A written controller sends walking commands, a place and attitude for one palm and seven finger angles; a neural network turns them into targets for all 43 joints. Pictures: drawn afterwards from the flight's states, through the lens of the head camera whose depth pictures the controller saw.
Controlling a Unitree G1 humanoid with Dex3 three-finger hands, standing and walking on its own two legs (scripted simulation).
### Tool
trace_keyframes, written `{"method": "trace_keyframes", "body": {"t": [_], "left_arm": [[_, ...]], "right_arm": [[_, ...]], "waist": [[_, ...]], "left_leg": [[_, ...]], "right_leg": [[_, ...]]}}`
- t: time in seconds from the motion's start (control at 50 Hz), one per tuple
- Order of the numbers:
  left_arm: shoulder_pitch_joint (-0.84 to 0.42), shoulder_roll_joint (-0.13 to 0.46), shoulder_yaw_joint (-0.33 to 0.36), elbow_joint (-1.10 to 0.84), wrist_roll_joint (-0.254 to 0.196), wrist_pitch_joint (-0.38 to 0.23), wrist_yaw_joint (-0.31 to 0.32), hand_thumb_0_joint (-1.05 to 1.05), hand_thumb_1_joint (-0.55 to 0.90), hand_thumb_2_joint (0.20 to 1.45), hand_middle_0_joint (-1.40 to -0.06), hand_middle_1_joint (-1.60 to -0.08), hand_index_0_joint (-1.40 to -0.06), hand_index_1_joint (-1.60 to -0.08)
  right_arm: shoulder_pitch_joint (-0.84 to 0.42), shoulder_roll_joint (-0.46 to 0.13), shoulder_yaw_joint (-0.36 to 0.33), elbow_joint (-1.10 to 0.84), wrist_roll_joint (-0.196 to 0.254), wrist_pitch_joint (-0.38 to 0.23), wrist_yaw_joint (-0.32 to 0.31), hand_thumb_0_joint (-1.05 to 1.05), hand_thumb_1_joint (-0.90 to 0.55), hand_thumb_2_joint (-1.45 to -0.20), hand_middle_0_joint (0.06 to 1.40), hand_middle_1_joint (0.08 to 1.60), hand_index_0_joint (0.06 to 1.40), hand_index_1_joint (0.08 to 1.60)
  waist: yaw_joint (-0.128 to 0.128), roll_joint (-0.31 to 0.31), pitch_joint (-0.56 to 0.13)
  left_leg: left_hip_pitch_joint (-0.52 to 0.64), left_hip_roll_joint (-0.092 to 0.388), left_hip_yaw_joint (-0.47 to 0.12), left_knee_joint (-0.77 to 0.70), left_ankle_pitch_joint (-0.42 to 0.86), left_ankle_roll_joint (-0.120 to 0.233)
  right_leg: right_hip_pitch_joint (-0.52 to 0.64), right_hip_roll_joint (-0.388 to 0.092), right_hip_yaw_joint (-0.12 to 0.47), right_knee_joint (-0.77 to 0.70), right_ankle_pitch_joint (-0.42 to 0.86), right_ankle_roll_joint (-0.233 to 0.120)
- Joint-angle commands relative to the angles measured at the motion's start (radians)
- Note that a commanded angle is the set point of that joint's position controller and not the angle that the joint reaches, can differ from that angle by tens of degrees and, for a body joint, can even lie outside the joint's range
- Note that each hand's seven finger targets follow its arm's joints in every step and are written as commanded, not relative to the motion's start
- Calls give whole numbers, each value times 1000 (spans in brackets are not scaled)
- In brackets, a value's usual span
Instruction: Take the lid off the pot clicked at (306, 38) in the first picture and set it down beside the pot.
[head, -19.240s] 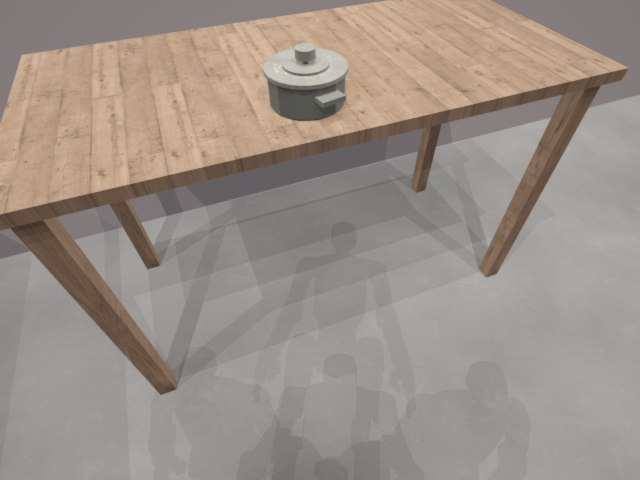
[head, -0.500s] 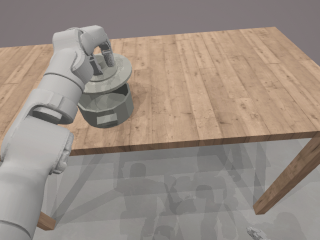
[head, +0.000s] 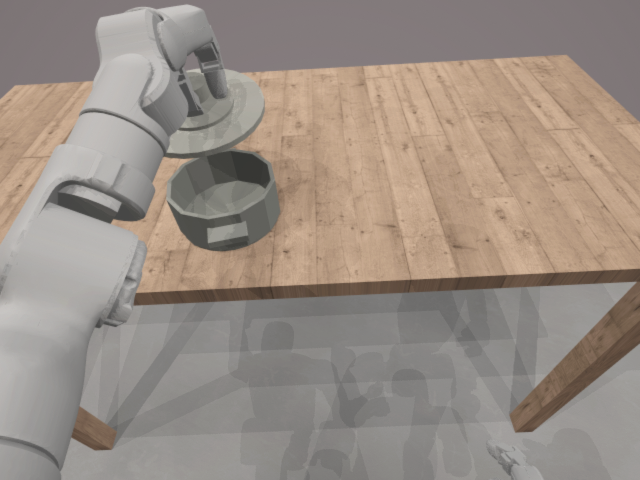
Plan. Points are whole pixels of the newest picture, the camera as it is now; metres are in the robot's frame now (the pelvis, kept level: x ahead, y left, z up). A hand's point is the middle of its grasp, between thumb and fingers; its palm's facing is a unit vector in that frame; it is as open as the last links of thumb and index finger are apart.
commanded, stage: lift the lid straight up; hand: left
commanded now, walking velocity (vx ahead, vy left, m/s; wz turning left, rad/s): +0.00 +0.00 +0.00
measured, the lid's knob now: (190, 88) +0.50 +0.16 +0.26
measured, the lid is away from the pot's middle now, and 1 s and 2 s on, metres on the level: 0.01 0.07 0.18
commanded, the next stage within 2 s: move the lid sideways beside the pot in 0.44 s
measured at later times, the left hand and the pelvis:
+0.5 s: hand (180, 64) +0.46 +0.15 +0.31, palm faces -0.17 -0.13 -0.98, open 6.2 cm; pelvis +0.00 +0.00 +0.00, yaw +0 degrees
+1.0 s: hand (125, 72) +0.46 +0.21 +0.30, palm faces -0.16 -0.10 -0.98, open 6.2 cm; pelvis +0.00 +0.00 +0.00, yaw +0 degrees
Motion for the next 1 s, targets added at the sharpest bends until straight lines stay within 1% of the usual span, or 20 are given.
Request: {"method": "trace_keyframes", "body": {"t": [0.0, 0.12, 0.14, 0.2, 0.26, 0.3, 0.4, 0.48, 0.54, 0.56, 0.62, 0.64, 0.68, 0.74, 0.76, 0.8, 0.88, 0.94, 0.96, 0.98], "left_arm": [[-708, 257, 100, -179, 58, 1, 69, 0, 800, 854, -835, -1070, -935, -1060], [-736, 248, 87, -130, 65, 12, 63, 0, 800, 854, -835, -1070, -935, -1060], [-726, 218, 75, -156, 41, 9, 65, 0, 800, 854, -835, -1070, -935, -1060], [-757, 276, 104, -129, 74, 15, 63, 0, 800, 854, -835, -1070, -935, -1060], [-770, 231, 80, -187, 69, 15, 65, 0, 800, 854, -835, -1070, -935, -1060], [-719, 237, 88, -97, 77, 30, 56, 0, 800, 854, -835, -1070, -935, -1060], [-769, 205, 68, -205, 68, 25, 57, 0, 800, 854, -835, -1070, -935, -1060], [-739, 247, 93, -115, 74, 34, 55, 0, 800, 854, -835, -1070, -935, -1060], [-747, 233, 68, -228, 75, -4, 59, 0, 800, 854, -835, -1070, -935, -1060], [-790, 303, 115, -272, 112, -19, 67, 0, 800, 854, -835, -1070, -935, -1060], [-699, 347, 148, -117, 125, -10, 55, 0, 800, 854, -835, -1070, -935, -1060], [-666, 313, 126, -115, 95, -10, 51, 0, 800, 854, -835, -1070, -935, -1060], [-695, 354, 142, -104, 118, -11, 51, 0, 800, 854, -835, -1070, -935, -1060], [-714, 326, 116, -206, 90, -30, 47, 0, 800, 854, -835, -1070, -935, -1060], [-746, 399, 172, -241, 118, -37, 51, 0, 800, 854, -835, -1070, -935, -1060], [-684, 382, 147, -138, 124, -33, 36, 0, 800, 854, -835, -1070, -935, -1060], [-682, 415, 161, -215, 117, -44, 31, 0, 800, 854, -835, -1070, -935, -1060], [-608, 337, 109, -285, 77, -38, 19, 0, 800, 854, -835, -1070, -935, -1060], [-659, 398, 150, -314, 99, -39, 24, 0, 800, 854, -835, -1070, -935, -1060], [-635, 349, 111, -247, 101, -33, 19, 0, 800, 854, -835, -1070, -935, -1060]], "right_arm": [[-50, -127, -42, -115, 1, -42, -12, 0, -900, -900, 200, 300, 200, 300], [-58, -127, -36, -119, 5, -32, -13, 0, -900, -900, 200, 300, 200, 300], [-54, -134, -41, -120, 4, -36, -11, 0, -900, -900, 200, 300, 200, 300], [-45, -131, -38, -116, 0, -37, -14, 0, -900, -900, 200, 300, 200, 300], [-41, -126, -43, -123, 0, -49, -8, 0, -900, -900, 200, 300, 200, 300], [-34, -132, -42, -110, 0, -40, -6, 0, -900, -900, 200, 300, 200, 300], [-54, -124, -45, -131, 2, -45, -2, 0, -900, -900, 200, 300, 200, 300], [-53, -130, -39, -114, 2, -38, -8, 0, -900, -900, 200, 300, 200, 300], [-65, -136, -44, -135, 0, -41, -9, 0, -900, -900, 200, 300, 200, 300], [-54, -131, -44, -141, -5, -39, -5, 0, -900, -900, 200, 300, 200, 300], [-55, -133, -41, -132, -1, -13, -10, 0, -900, -900, 200, 300, 200, 300], [-53, -144, -43, -133, 3, -8, -6, 0, -900, -900, 200, 300, 200, 300], [-56, -139, -39, -136, 3, 3, -9, 0, -900, -900, 200, 300, 200, 300], [-67, -141, -43, -157, 3, -3, -10, 0, -900, -900, 200, 300, 200, 300], [-45, -137, -46, -159, 0, -3, -7, 0, -900, -900, 200, 300, 200, 300], [-45, -137, -43, -152, 4, 9, -12, 0, -900, -900, 200, 300, 200, 300], [-47, -143, -48, -165, 10, 15, -8, 0, -900, -900, 200, 300, 200, 300], [-57, -147, -55, -175, 16, 7, -3, 0, -900, -900, 200, 300, 200, 300], [-40, -146, -53, -171, 18, 13, 2, 0, -900, -900, 200, 300, 200, 300], [-56, -141, -53, -165, 20, 17, -2, 0, -900, -900, 200, 300, 200, 300]], "waist": [[-5, -77, -423], [-6, -103, -385], [-9, -71, -390], [-4, -107, -411], [-5, -55, -460], [-6, -111, -379], [-7, -57, -436], [-7, -116, -365], [-6, -70, -419], [4, -57, -491], [8, -128, -394], [8, -104, -370], [6, -137, -369], [5, -70, -434], [12, -79, -494], [1, -121, -397], [2, -70, -431], [-5, -22, -438], [-5, -17, -450], [-19, -27, -381]], "left_leg": [[382, -68, -5, 36, 311, 78], [342, -69, 0, 17, 262, 76], [367, -65, -4, 27, 310, 76], [353, -68, -4, 19, 273, 78], [401, -62, -12, 32, 352, 75], [345, -66, -5, 18, 281, 76], [386, -65, -10, 28, 328, 77], [335, -68, -2, 17, 258, 80], [367, -66, -7, 32, 305, 74], [383, -64, -8, 29, 308, 69], [294, -71, 8, 23, 247, 76], [293, -70, 6, 25, 273, 73], [286, -67, 13, 21, 242, 77], [344, -66, 11, 44, 339, 79], [356, -66, 11, 47, 343, 79], [300, -72, 19, 43, 294, 82], [329, -67, 17, 57, 343, 82], [393, -60, 5, 82, 464, 83], [390, -60, 1, 70, 421, 77], [363, -64, -1, 68, 379, 79]], "right_leg": [[-67, 81, -24, -59, 419, -46], [-61, 77, -23, -67, 401, -45], [-68, 77, -29, -67, 422, -52], [-50, 78, -20, -69, 400, -46], [-56, 79, -20, -61, 411, -47], [-69, 81, -29, -73, 390, -47], [-61, 78, -24, -62, 405, -49], [-69, 79, -27, -74, 382, -48], [-58, 78, -27, -65, 403, -55], [-34, 77, -15, -56, 387, -50], [-31, 73, -16, -58, 401, -49], [-33, 72, -25, -61, 422, -57], [-32, 72, -17, -67, 401, -47], [-14, 70, -16, -56, 465, -53], [12, 69, -2, -50, 462, -42], [-18, 71, -14, -61, 454, -42], [-8, 71, -10, -57, 474, -44], [-32, 77, -21, -59, 504, -51], [-36, 80, -16, -62, 454, -43], [-74, 85, -28, -66, 426, -50]]}}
